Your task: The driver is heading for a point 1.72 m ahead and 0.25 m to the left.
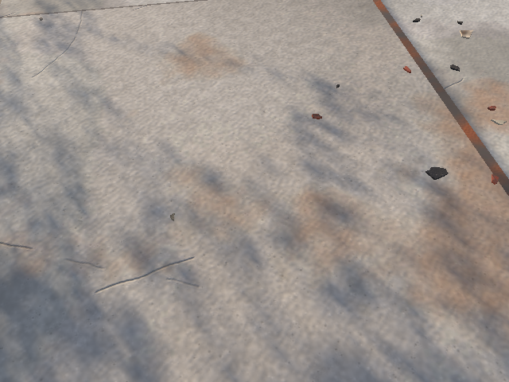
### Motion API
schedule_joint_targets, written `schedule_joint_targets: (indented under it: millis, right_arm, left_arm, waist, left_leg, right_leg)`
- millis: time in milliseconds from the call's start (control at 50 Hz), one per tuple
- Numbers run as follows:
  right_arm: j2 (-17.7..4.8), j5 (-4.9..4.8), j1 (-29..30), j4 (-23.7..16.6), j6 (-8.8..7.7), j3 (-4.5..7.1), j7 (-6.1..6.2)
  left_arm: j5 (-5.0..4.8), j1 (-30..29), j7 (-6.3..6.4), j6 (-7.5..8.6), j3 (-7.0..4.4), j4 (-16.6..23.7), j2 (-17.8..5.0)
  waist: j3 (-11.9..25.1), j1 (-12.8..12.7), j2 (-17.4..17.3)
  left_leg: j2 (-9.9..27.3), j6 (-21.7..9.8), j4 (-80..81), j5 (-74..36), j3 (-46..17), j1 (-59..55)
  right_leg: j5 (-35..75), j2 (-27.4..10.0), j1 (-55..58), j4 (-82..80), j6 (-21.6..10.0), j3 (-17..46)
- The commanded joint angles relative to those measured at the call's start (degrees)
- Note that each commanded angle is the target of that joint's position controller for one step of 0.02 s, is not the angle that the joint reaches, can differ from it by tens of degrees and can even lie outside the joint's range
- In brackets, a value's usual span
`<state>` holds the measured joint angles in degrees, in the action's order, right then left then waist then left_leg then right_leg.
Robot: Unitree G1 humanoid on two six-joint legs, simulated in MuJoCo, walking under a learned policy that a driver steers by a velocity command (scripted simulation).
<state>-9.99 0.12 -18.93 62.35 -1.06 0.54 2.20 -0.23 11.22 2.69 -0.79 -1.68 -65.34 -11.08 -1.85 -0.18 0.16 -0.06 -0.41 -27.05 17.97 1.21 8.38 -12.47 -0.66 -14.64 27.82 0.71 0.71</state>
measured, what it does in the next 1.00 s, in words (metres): walks ahead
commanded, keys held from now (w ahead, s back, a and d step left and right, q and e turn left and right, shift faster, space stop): no key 0.32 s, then w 0.68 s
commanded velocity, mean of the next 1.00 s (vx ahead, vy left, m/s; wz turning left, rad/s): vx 0.23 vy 0.00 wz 0.00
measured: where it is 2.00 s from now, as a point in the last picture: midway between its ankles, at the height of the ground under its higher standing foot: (265, 268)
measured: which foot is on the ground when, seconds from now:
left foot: down 0.00-0.60, up 0.62-1.00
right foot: down 0.00-1.00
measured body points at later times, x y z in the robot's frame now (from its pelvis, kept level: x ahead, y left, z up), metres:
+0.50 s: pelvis +0.03 -0.01 +0.00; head +0.03 -0.01 +0.45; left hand +0.04 +0.24 -0.16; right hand -0.03 -0.25 -0.16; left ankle -0.04 +0.11 -0.74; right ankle +0.01 -0.12 -0.71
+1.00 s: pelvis +0.23 -0.03 -0.01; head +0.26 -0.04 +0.44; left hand +0.12 +0.20 -0.14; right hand +0.45 -0.25 -0.11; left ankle +0.43 +0.11 -0.70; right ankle +0.06 -0.13 -0.74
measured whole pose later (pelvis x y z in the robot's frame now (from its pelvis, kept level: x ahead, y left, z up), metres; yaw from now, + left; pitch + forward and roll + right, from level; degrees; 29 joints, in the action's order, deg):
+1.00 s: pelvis +0.23 -0.03 -0.01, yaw +0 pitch +2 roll -1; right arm -12.7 -1.7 0.5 48.9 -5.2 2.4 -2.1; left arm -0.5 28.3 1.1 4.9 -1.4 -62.5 -10.5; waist -1.0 -5.1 -1.8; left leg 4.2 -3.0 -34.4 -1.4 2.2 38.1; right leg -19.8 1.7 9.2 8.3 -1.3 -3.2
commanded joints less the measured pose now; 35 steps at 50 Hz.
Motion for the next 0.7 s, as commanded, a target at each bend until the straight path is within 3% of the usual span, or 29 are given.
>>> schedule_joint_targets:
  millis: [20, 320, 340, 360, 400, 420, 440, 460, 480, 520, 540, 580, 600, 620, 640, 660, 680, 700]
  right_arm:
    - [-5.0, -0.02, -4.9, -0.6, -0.24, 0.84, 0.13]
    - [-4.4, -0.09, -6.0, -0.8, -0.30, 0.96, 0.11]
    - [-3.9, -0.12, -7.2, -0.2, -0.21, 0.91, 0.18]
    - [-4.8, -0.48, -7.6, -0.1, -0.03, 1.28, 0.35]
    - [-7.8, -1.19, -7.6, -1.2, -0.03, 2.31, 0.70]
    - [-9.5, -1.58, -9.6, -1.2, -0.50, 2.93, 0.67]
    - [-11.7, -1.83, -9.6, -1.5, -1.10, 3.79, 0.58]
    - [-11.7, -1.62, -9.1, -1.9, -1.74, 4.02, 0.51]
    - [-10.8, -1.22, -8.4, -2.4, -2.38, 3.90, 0.31]
    - [-10.1, -1.80, -5.9, -3.6, -2.91, 3.90, -0.22]
    - [-10.4, -2.22, -4.1, -4.1, -2.77, 3.96, -0.42]
    - [-10.7, -2.22, -3.0, -4.8, -2.32, 3.91, -0.76]
    - [-9.4, -1.95, -0.7, -5.8, -2.75, 3.41, -0.89]
    - [-4.9, -1.52, 0.0, -8.1, -3.64, 2.32, -0.84]
    - [-3.7, -2.29, 0.7, -9.2, -4.69, 2.11, -0.89]
    - [-5.3, -3.47, 1.4, -9.7, -5.38, 2.47, -1.33]
    - [-6.3, -3.38, 2.2, -9.6, -5.84, 2.58, -1.79]
    - [-7.0, -2.67, 2.7, -9.4, -6.15, 3.08, -1.79]
  left_arm:
    - [-0.01, 2.0, 0.19, 0.29, -0.76, 1.1, -5.5]
    - [-0.08, 3.3, 0.33, 0.33, -0.76, 1.2, -5.0]
    - [-0.05, 4.3, 0.33, 0.29, -0.60, 0.7, -4.3]
    - [-0.34, 4.5, 0.38, 0.24, -0.73, 0.6, -4.4]
    - [-0.63, 3.0, 0.28, 0.88, -1.03, 1.7, -4.7]
    - [-0.67, 0.8, -0.10, 1.82, -0.83, 3.0, -3.7]
    - [-0.86, -0.6, -0.68, 2.92, -0.55, 4.1, -2.6]
    - [-1.13, -2.0, -1.26, 3.89, -0.59, 5.0, -2.8]
    - [-1.50, -2.8, -1.74, 4.69, -0.77, 5.8, -3.4]
    - [-2.12, -2.2, -2.40, 6.02, -1.03, 6.6, -4.0]
    - [-2.16, 0.1, -2.62, 6.45, -1.25, 5.7, -3.8]
    - [-1.69, 11.1, -2.77, 6.27, -2.54, 0.7, -4.3]
    - [-1.48, 18.5, -2.67, 6.10, -3.56, -0.9, -6.4]
    - [-1.49, 26.4, -2.37, 6.22, -5.17, -1.3, -13.6]
    - [-0.19, 26.4, -2.96, 7.19, -3.96, -1.2, -12.0]
    - [-0.29, 19.6, -2.95, 7.93, -2.87, 0.7, -9.3]
    - [-0.43, 14.6, -3.29, 8.20, -2.02, 2.5, -6.9]
    - [-0.30, 11.4, -3.70, 8.09, -1.50, 3.6, -6.5]
  waist:
    - [-1.2, 0.0, -0.4]
    - [-1.5, 0.0, -0.4]
    - [-0.2, 0.0, -0.8]
    - [-1.1, 0.2, -1.6]
    - [-5.6, 1.2, -5.0]
    - [-7.3, 2.4, -8.1]
    - [-9.2, 2.8, -11.0]
    - [-10.9, 2.8, -10.6]
    - [-11.6, 2.5, -9.8]
    - [-10.0, 1.0, -7.8]
    - [-8.4, -0.6, -7.0]
    - [-3.6, -4.6, -5.3]
    - [-1.3, -8.1, -0.2]
    - [2.6, -9.6, 16.6]
    - [3.7, -8.1, 16.0]
    - [-1.8, -4.6, 8.9]
    - [-3.8, -3.1, 5.2]
    - [-4.6, -1.8, 3.0]
  left_leg:
    - [1.7, -0.9, 6.1, -7.3, -1.6, 6.5]
    - [1.7, -1.0, 6.1, -7.8, -1.7, 6.5]
    - [1.3, -1.3, 6.6, -2.0, -1.3, 5.9]
    - [1.1, -2.3, 7.1, 7.5, -1.9, 6.7]
    - [5.3, -6.3, 10.7, 26.2, -8.6, 8.5]
    - [10.4, -9.1, 14.5, 31.4, -15.7, 7.2]
    - [16.5, -12.4, 17.9, 32.7, -23.4, 6.8]
    - [19.9, -14.4, 19.5, 30.2, -27.6, 6.5]
    - [20.8, -14.6, 19.3, 25.5, -28.2, 4.3]
    - [18.2, -11.8, 16.9, 16.5, -22.2, 1.4]
    - [15.1, -9.9, 14.9, 13.0, -16.9, 3.9]
    - [9.2, -7.7, 7.0, 5.4, -9.4, 13.2]
    - [5.5, -5.4, -5.8, -3.0, -4.5, 18.5]
    - [-1.3, -1.1, -28.2, 2.4, 3.3, 29.6]
    - [-2.5, -1.8, -42.0, 12.8, -4.7, 35.6]
    - [1.7, -3.6, -48.2, 9.1, -7.3, 41.2]
    - [4.4, -4.9, -48.4, 2.8, -6.8, 41.7]
    - [6.2, -5.4, -45.2, -2.2, -5.9, 40.6]
  right_leg:
    - [8.5, -1.1, 4.4, -3.1, -1.9, 1.0]
    - [8.7, -1.1, 4.4, -2.9, -1.7, 0.9]
    - [3.2, -0.3, 4.9, -2.6, -1.7, -0.1]
    - [-5.8, 1.3, 3.5, -0.8, -2.0, -1.8]
    - [-19.5, 3.2, -4.9, 5.0, -2.7, -3.9]
    - [-17.4, 3.2, -9.7, 10.4, -2.8, -5.0]
    - [-13.1, 1.5, -13.1, 16.6, -3.3, -4.5]
    - [-13.0, -0.9, -16.8, 20.7, -4.2, -2.4]
    - [-15.6, -2.6, -20.2, 22.8, -4.9, -0.9]
    - [-16.5, -3.7, -18.2, 15.1, -6.1, -0.8]
    - [-12.6, -2.2, -10.4, 7.9, -6.0, -3.4]
    - [-1.0, 3.5, 10.5, 1.8, -4.1, -8.0]
    - [-3.0, -0.8, 18.6, -1.8, -5.5, -0.4]
    - [-10.0, -15.6, 26.7, -12.8, -12.4, 25.0]
    - [-16.1, -22.5, 25.0, -19.3, -17.9, 43.2]
    - [-18.5, -22.9, 21.7, -18.5, -17.0, 38.5]
    - [-16.2, -19.8, 18.7, -18.5, -14.5, 30.0]
    - [-10.2, -17.1, 16.2, -19.3, -12.7, 23.2]
Velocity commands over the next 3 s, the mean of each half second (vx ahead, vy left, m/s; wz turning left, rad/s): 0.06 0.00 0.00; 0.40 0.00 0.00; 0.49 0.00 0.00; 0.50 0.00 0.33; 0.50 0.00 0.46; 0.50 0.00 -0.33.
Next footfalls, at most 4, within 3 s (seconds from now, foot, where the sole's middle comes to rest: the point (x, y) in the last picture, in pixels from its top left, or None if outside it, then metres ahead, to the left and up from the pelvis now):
1.08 left None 0.49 0.09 -0.77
1.64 right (316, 282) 0.80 -0.15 -0.77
2.18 left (218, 217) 1.04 0.15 -0.77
2.74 right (236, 138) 1.42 0.10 -0.77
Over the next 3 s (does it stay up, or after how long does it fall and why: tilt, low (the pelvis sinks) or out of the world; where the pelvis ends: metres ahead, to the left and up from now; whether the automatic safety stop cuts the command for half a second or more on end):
stays up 1.36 0.15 0.01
